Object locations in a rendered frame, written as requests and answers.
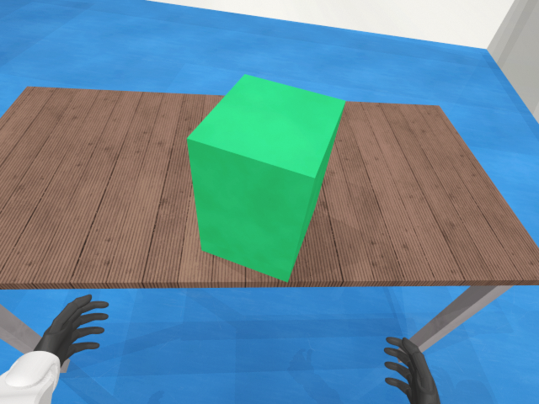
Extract robot right hand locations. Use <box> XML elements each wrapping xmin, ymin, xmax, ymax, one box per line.
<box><xmin>384</xmin><ymin>337</ymin><xmax>440</xmax><ymax>404</ymax></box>

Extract robot left forearm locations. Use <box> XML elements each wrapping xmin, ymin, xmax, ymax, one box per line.
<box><xmin>0</xmin><ymin>351</ymin><xmax>60</xmax><ymax>404</ymax></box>

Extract robot left hand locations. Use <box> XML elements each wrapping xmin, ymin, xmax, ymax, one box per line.
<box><xmin>33</xmin><ymin>295</ymin><xmax>109</xmax><ymax>368</ymax></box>

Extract carton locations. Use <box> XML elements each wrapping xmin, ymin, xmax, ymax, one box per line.
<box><xmin>187</xmin><ymin>74</ymin><xmax>346</xmax><ymax>283</ymax></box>

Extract table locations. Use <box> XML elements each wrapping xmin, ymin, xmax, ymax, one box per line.
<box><xmin>0</xmin><ymin>87</ymin><xmax>539</xmax><ymax>373</ymax></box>

